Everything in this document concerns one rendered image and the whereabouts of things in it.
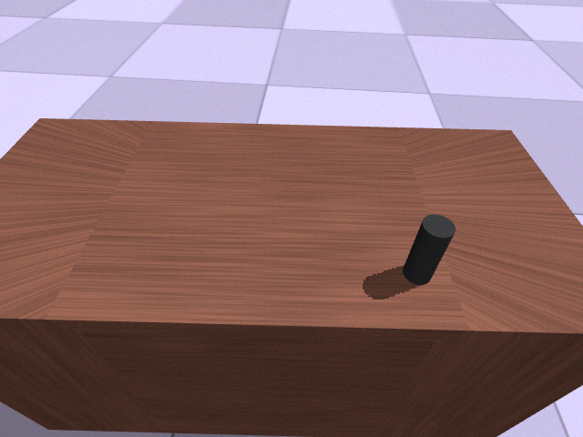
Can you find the can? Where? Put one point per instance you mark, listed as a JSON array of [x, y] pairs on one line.
[[429, 247]]

